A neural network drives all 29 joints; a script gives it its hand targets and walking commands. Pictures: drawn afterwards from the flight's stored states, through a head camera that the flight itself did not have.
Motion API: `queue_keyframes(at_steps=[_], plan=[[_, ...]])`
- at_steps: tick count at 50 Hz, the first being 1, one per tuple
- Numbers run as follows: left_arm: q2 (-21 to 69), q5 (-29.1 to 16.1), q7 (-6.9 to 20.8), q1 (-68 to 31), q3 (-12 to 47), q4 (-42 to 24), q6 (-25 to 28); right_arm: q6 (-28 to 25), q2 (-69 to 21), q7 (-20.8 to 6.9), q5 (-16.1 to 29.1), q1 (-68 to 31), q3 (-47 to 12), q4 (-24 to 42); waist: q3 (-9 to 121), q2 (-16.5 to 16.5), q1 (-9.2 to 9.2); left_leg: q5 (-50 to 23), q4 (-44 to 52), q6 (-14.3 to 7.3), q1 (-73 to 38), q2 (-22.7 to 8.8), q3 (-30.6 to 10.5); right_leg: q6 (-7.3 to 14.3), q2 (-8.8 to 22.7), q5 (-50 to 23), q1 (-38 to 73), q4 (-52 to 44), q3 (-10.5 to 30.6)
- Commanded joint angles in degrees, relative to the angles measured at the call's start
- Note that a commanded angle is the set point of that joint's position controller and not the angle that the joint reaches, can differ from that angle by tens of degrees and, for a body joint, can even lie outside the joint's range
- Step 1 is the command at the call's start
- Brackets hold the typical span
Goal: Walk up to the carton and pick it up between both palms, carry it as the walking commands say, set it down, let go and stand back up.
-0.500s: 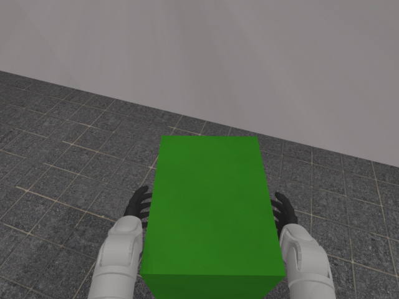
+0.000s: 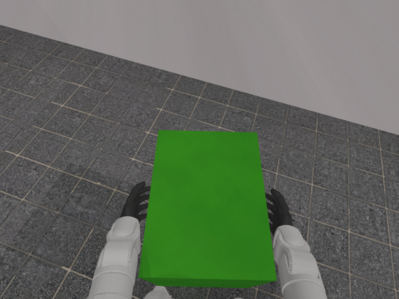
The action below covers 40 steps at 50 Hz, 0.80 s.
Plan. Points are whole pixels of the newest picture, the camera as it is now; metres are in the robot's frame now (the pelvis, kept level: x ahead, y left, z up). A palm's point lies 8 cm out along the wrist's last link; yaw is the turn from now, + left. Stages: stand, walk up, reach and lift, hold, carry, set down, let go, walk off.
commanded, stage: set down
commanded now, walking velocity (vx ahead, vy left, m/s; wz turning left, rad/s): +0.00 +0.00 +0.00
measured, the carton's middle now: (205, 213) +0.33 +0.00 -0.12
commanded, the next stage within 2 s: none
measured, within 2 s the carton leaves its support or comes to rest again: neither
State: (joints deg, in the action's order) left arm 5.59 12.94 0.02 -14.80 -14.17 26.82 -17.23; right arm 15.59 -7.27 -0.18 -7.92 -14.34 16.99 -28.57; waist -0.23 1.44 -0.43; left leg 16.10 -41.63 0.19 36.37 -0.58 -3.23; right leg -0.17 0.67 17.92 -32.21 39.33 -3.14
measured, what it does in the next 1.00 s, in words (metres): lowers itself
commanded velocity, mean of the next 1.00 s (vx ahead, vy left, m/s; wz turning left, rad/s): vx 0.00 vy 0.00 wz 0.00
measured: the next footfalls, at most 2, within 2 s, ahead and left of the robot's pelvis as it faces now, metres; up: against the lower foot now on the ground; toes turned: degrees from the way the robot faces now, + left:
none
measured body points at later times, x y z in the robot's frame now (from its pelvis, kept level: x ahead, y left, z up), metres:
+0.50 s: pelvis -0.06 +0.00 -0.07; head +0.13 +0.04 +0.34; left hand +0.33 +0.18 -0.16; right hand +0.34 -0.14 -0.15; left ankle +0.04 +0.12 -0.71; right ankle +0.01 -0.12 -0.71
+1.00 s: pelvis -0.06 +0.01 -0.15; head +0.19 +0.04 +0.23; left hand +0.37 +0.18 -0.26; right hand +0.37 -0.14 -0.25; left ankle +0.04 +0.12 -0.71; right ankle +0.01 -0.12 -0.71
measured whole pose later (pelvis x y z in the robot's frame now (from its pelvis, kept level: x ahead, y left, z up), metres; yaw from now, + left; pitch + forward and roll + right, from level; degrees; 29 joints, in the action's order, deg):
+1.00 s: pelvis -0.06 +0.01 -0.15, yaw +1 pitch +30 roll -6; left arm -1.1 5.0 -6.3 -43.9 -14.5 37.1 -12.6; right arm 12.0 0.6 2.9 -3.8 -42.5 19.6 -36.4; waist -3.2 -1.5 -0.4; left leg 24.7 -82.8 1.0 87.9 2.9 -7.6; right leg -0.9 -1.8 29.5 -81.8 81.1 -3.1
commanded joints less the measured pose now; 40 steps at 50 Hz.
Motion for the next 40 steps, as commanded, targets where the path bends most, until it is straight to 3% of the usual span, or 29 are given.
queue_keyframes(at_steps=[1, 2, 6, 7, 9, 10, 11, 12, 15, 16, 17, 18, 19, 20, 22, 23, 25, 26, 27, 29, 30, 31, 32, 34, 35, 36, 37, 39, 40], plan=[[45.0, -6.4, 7.0, -35.4, 26.6, -1.2, 8.7, -8.4, -38.6, -9.2, 4.5, -40.1, -28.1, 3.0, 34.4, -5.0, -3.03, -22.5, -5.6, -0.3, -8.4, 6.0, -1.4, 1.2, -8.5, -14.7, -5.1, 4.8, 8.0], [42.6, -7.2, 6.3, -35.6, 27.2, 1.7, 9.4, -9.6, -35.9, -9.6, 5.0, -40.4, -27.4, 2.3, 34.4, -1.7, -1.46, -23.5, -5.6, -0.7, -9.0, 5.3, -2.1, 0.9, -9.5, -14.2, -9.5, 6.0, 5.3], [39.4, -7.5, 4.3, -41.7, 24.4, 2.7, 11.7, -11.2, -34.4, -7.1, 6.0, -50.6, -30.1, 3.5, 37.9, 2.3, -3.67, -10.9, -7.8, -1.3, -1.2, 6.8, 0.5, 0.2, -9.4, -7.2, -8.1, 7.6, 5.1], [37.6, -7.5, 3.9, -41.5, 25.1, 0.5, 11.6, -9.9, -35.6, -7.2, 6.2, -46.1, -27.6, -0.6, 36.2, -0.5, -5.26, -10.8, -6.8, -1.4, -0.9, 6.8, 1.5, 0.2, -9.2, -6.9, -7.9, 8.4, 5.1], [38.6, -9.6, 2.6, -45.0, 28.1, -1.1, 12.9, -12.0, -33.3, -6.3, 7.8, -50.1, -31.7, 0.8, 43.7, 0.2, -4.52, -5.1, -8.4, -0.6, -4.2, 7.2, 1.5, 0.4, -9.5, -2.4, -8.0, 10.5, 3.6], [35.0, -9.2, 2.0, -50.4, 26.0, -1.4, 12.3, -11.3, -31.3, -5.4, 6.2, -51.0, -27.1, 0.3, 39.8, -3.9, -2.22, -1.2, -9.4, -0.1, 0.0, 7.4, 2.1, 0.7, -9.0, 0.7, -10.9, 10.3, 3.9], [36.3, -9.9, 1.5, -51.0, 26.1, -1.1, 11.6, -10.2, -30.7, -5.7, 5.8, -49.0, -25.2, -3.5, 37.2, -2.0, -1.60, -1.1, -8.1, -0.3, -1.6, 6.7, 1.4, 0.9, -9.9, 2.0, -14.7, 10.5, 2.4], [39.8, -10.1, 1.5, -50.4, 26.9, -0.5, 11.3, -10.5, -33.1, -5.9, 6.4, -50.2, -27.5, -2.1, 39.7, -3.9, -3.63, -3.3, -8.0, 0.4, -3.9, 7.6, 1.4, 1.3, -10.1, 1.1, -12.9, 10.4, 3.2], [33.2, -7.9, -0.4, -54.2, 24.1, -1.3, 10.0, -10.4, -26.6, -6.2, 5.5, -51.9, -19.8, -6.9, 37.4, -10.8, -1.97, 4.0, -8.2, 2.1, -5.0, 6.4, 1.1, 2.3, -9.8, 5.6, -22.6, 13.0, 1.5], [35.5, -8.2, -0.6, -52.5, 23.1, 1.6, 10.0, -10.9, -28.7, -5.6, 4.7, -51.5, -19.9, -7.5, 38.0, -11.1, -1.78, 4.7, -8.9, 1.9, -3.7, 7.0, 1.9, 2.4, -9.3, 5.8, -19.6, 12.7, 2.5], [38.1, -8.3, -0.9, -52.5, 23.5, 4.5, 9.2, -10.7, -29.0, -5.8, 4.0, -51.7, -18.3, -8.3, 36.6, -6.4, 1.57, 5.0, -10.1, 1.3, -3.8, 5.9, -0.3, 2.2, -10.5, 6.8, -25.1, 14.7, 0.8], [41.4, -8.8, -0.7, -55.5, 25.5, 0.5, 9.5, -10.6, -30.2, -6.4, 3.4, -52.2, -17.9, -8.2, 39.5, -9.6, 2.81, 6.6, -10.2, 2.4, -6.3, 6.1, -1.2, 2.6, -10.4, 6.5, -26.3, 15.5, 0.9], [42.5, -8.7, -0.4, -53.9, 24.5, 1.8, 9.1, -10.9, -29.9, -7.2, 5.5, -54.9, -18.1, -7.1, 38.7, -11.0, -0.03, 3.9, -10.1, 2.7, -6.0, 6.6, -0.7, 2.2, -10.1, 5.6, -27.2, 15.9, 1.1], [42.7, -9.6, -0.2, -59.1, 25.1, 2.6, 9.8, -11.3, -30.0, -6.7, 3.5, -59.1, -17.3, -8.7, 40.1, -7.1, 3.05, 6.3, -13.8, 2.3, 1.0, 7.6, 0.7, 2.8, -10.0, 8.2, -26.4, 15.2, 2.2], [39.3, -6.4, 0.4, -57.9, 20.8, 7.1, 9.6, -10.8, -33.9, -6.7, 5.5, -61.8, -17.2, -6.3, 39.4, -4.8, 1.47, 6.4, -14.7, 0.7, 3.7, 7.4, 0.9, 1.1, -10.2, 6.8, -26.8, 16.8, 2.3], [42.0, -8.3, 1.3, -60.7, 22.3, 6.9, 10.3, -10.4, -37.1, -6.3, 5.5, -64.2, -20.5, -6.4, 42.4, -3.0, 0.24, 4.5, -17.1, 0.1, 7.7, 8.7, 2.1, 1.1, -9.5, 6.4, -22.6, 17.2, 4.3], [45.8, -9.1, 2.3, -64.0, 24.9, 6.3, 10.4, -10.1, -38.9, -6.9, 6.3, -65.7, -20.5, -4.6, 47.0, -3.6, 4.35, 3.0, -18.7, 0.0, 8.3, 8.6, 1.0, 0.6, -9.9, 2.9, -24.1, 19.8, 3.9], [45.1, -7.0, 3.3, -60.6, 21.7, 8.7, 10.2, -9.6, -43.9, -6.1, 6.2, -65.5, -22.7, -4.2, 48.1, -2.1, 0.39, 2.0, -19.9, -0.6, 11.3, 8.9, 1.9, -0.5, -9.6, 1.7, -22.9, 20.6, 5.0], [46.5, -10.5, 3.8, -64.9, 24.4, 7.4, 10.0, -9.4, -41.1, -6.1, 6.7, -70.2, -24.2, -1.4, 51.1, -0.9, 2.97, 1.0, -21.7, -0.8, 13.7, 9.9, 1.8, 0.3, -9.8, 1.6, -20.0, 21.0, 5.4], [45.9, -10.7, 3.8, -65.9, 25.1, 3.2, 10.6, -9.7, -44.8, -6.0, 9.5, -69.9, -27.5, 2.3, 63.2, -0.7, -0.54, -5.7, -25.3, -0.6, 13.0, 9.7, 1.7, -0.8, -10.6, -6.6, -19.4, 26.7, 5.4], [45.0, -12.8, 3.8, -68.2, 28.1, 0.3, 11.5, -10.0, -42.4, -6.1, 9.9, -67.8, -27.7, 1.8, 66.9, -1.1, 3.13, -6.8, -25.6, -0.5, 11.8, 9.8, 1.5, -1.0, -11.0, -8.5, -19.9, 27.0, 4.1], [46.7, -12.2, 4.0, -63.9, 29.6, 0.3, 10.9, -9.8, -44.5, -5.9, 10.8, -64.2, -28.7, 2.3, 68.1, -4.9, 1.31, -9.7, -27.3, 0.4, 11.7, 9.5, 2.8, -0.8, -10.8, -11.8, -19.2, 27.7, 5.4], [47.7, -13.8, 3.9, -66.3, 31.5, -1.5, 10.8, -9.3, -45.9, -6.3, 11.3, -66.7, -29.9, 3.9, 71.2, -2.1, 1.81, -11.7, -27.0, -0.5, 9.4, 9.6, 0.8, -1.3, -11.8, -13.0, -20.9, 29.7, 3.5], [47.0, -10.4, 3.5, -57.7, 26.9, 3.0, 9.7, -9.0, -44.6, -6.0, 11.6, -68.5, -31.2, 7.4, 71.6, -2.5, -1.74, -18.5, -29.2, 0.3, 12.6, 10.0, 2.6, -1.8, -12.0, -17.7, -21.5, 30.0, 4.5], [47.6, -12.1, 4.3, -61.4, 30.4, 0.4, 9.9, -8.8, -46.2, -5.9, 11.8, -66.3, -30.5, 6.2, 72.6, -2.5, 1.93, -18.3, -30.2, -0.3, 13.8, 9.6, 1.9, -2.1, -11.9, -18.4, -21.7, 30.9, 4.1], [43.5, -13.0, 4.0, -65.4, 30.6, -2.7, 10.3, -8.4, -45.4, -5.8, 13.4, -66.9, -32.6, 6.5, 76.6, -3.6, -1.07, -18.2, -31.8, 0.2, 14.9, 10.0, 3.5, -2.3, -11.8, -18.3, -20.4, 32.6, 5.1], [47.7, -13.9, 3.5, -60.1, 30.4, -1.1, 9.8, -8.7, -44.4, -4.9, 13.6, -64.4, -32.1, 8.9, 78.0, -3.1, 0.75, -20.9, -32.6, 0.6, 13.3, 9.5, 2.2, -1.7, -12.0, -19.1, -19.9, 33.6, 4.1], [43.3, -13.4, 3.3, -63.6, 31.9, -5.8, 10.2, -8.9, -43.5, -4.6, 15.6, -66.9, -34.7, 12.4, 83.9, -5.2, -1.84, -25.8, -35.2, 0.7, 11.6, 9.9, 3.4, -2.3, -11.9, -23.6, -20.6, 35.0, 5.3], [46.0, -15.9, 2.1, -62.8, 35.1, -7.7, 10.3, -8.3, -44.0, -5.1, 14.5, -64.6, -33.9, 10.2, 85.9, -3.5, 0.61, -27.6, -34.6, 0.2, 5.9, 9.6, 0.9, -2.0, -12.6, -21.6, -22.4, 35.7, 3.1]])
